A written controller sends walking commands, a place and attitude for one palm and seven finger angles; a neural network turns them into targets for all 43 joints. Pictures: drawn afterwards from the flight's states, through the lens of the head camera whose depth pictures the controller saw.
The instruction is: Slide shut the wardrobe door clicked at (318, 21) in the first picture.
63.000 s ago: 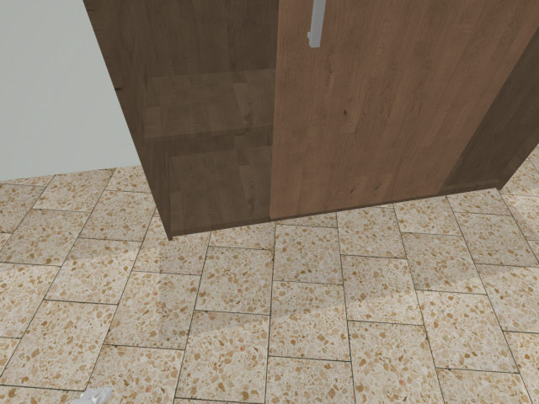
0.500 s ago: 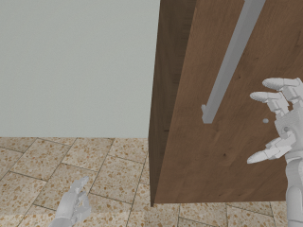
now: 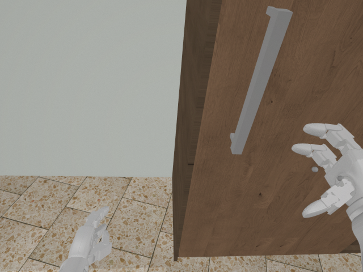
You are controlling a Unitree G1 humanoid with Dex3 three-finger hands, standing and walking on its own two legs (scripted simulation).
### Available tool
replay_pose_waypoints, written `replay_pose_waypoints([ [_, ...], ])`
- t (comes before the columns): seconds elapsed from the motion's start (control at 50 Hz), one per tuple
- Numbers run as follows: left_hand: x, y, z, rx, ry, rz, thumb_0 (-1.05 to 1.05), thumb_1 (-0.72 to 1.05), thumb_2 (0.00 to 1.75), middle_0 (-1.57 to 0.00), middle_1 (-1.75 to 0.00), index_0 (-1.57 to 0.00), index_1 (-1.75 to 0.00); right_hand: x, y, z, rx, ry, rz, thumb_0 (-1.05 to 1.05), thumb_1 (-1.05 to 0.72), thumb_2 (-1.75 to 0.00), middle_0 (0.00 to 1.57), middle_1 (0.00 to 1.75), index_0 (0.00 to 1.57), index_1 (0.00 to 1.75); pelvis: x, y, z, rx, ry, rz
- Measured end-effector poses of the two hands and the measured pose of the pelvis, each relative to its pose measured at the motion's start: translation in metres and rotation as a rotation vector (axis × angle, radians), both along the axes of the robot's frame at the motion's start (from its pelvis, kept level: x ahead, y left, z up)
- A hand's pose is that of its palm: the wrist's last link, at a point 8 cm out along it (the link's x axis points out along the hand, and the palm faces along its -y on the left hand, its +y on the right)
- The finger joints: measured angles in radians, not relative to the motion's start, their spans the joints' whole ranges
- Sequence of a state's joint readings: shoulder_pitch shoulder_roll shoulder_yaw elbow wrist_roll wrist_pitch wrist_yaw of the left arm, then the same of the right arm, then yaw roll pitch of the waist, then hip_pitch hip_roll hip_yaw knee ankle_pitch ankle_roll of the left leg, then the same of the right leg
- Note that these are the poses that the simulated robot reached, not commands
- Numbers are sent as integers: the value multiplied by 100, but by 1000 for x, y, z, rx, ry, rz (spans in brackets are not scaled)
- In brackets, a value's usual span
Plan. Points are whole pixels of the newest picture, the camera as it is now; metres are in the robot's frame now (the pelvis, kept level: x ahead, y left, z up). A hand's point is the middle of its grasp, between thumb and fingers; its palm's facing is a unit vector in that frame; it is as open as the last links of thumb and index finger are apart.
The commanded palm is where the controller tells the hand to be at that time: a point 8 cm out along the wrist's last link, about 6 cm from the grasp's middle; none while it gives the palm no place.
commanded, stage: draw the hand back to the body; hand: right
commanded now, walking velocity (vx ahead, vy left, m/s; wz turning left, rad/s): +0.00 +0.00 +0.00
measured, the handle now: (251, 91) +0.41 -0.14 +0.26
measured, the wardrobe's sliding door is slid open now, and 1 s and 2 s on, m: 0.00 0.00 0.00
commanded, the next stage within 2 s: step back with the hand held close in 1.26 s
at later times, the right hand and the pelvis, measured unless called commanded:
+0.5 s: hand (335, 193) +0.21 -0.25 +0.18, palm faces +0.37 +0.88 -0.29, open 12.6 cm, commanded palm +0.16 -0.29 +0.19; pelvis -0.01 -0.02 +0.01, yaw +1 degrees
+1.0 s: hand (349, 207) +0.19 -0.28 +0.16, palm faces +0.43 +0.83 -0.37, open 7.9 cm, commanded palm +0.15 -0.31 +0.18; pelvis +0.00 -0.02 +0.01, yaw +1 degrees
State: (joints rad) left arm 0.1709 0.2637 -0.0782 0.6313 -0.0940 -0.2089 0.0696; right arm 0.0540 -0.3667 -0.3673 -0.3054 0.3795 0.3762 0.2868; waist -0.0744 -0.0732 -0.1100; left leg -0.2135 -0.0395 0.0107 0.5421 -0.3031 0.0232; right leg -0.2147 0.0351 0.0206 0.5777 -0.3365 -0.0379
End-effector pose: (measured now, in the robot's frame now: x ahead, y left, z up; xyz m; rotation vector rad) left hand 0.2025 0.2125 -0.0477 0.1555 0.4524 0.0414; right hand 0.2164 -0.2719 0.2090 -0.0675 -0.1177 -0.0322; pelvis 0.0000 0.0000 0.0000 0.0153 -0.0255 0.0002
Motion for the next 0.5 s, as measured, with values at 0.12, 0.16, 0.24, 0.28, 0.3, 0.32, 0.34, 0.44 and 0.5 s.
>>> replay_pose_waypoints([
  [0.12, 3, -14, 6, 6, -18, -26, 2, 91, 90, -20, -30, -20, -30, -15, -1, -7, -4, 23, -10, -1, 55, -20, 25, 115, 25, 115, -6, -7, 0, 2, -20, -6],
  [0.16, 2, -17, 7, 6, -17, -31, 2, 91, 90, -20, -30, -20, -30, -19, -2, -9, -8, 30, -12, -1, 55, -20, 25, 114, 25, 114, -8, -8, 0, 2, -24, -6],
  [0.24, -3, -23, 7, 20, -6, -50, 2, 90, 90, -20, -30, -20, -30, -28, -8, -6, -99, -16, -97, -1, 49, -23, 25, 111, 25, 111, -11, -10, 1, 6, -29, -6],
  [0.28, -10, -23, 4, 29, 19, -58, 2, 90, 90, -20, -30, -20, -30, -34, -12, -4, -159, -83, -185, -1, 45, -25, 25, 108, 25, 108, -13, -10, 1, 8, -29, -2],
  [0.3, -13, -23, 2, 32, 37, -58, 2, 90, 90, -20, -30, -20, -30, -37, -14, -4, -177, -110, -219, -1, 42, -26, 25, 107, 25, 107, -14, -10, 2, 8, -29, 0],
  [0.32, -17, -22, -1, 37, 58, -56, 2, 90, 90, -20, -30, -20, -30, -40, -15, -5, -190, -131, -245, -1, 39, -28, 25, 105, 25, 105, -15, -11, 2, 9, -30, 2],
  [0.34, -22, -22, -4, 42, 81, -53, 2, 90, 90, -20, -30, -20, -30, -42, -15, -6, -200, -146, -266, -1, 36, -29, 25, 103, 25, 103, -15, -11, 3, 9, -30, 3],
  [0.44, -44, -15, -20, 59, 191, -20, 2, 90, 89, -20, -30, -20, -30, -47, -18, -14, -243, -166, -314, -1, 20, -37, 24, 94, 24, 94, -14, -14, 5, 8, -34, 9],
  [0.5, -54, -10, -26, 61, 233, 9, 2, 90, 89, -20, -30, -20, -30, -48, -21, -16, -273, -159, -319, -1, 10, -42, 24, 88, 24, 88, -12, -15, 6, 7, -35, 15],
])
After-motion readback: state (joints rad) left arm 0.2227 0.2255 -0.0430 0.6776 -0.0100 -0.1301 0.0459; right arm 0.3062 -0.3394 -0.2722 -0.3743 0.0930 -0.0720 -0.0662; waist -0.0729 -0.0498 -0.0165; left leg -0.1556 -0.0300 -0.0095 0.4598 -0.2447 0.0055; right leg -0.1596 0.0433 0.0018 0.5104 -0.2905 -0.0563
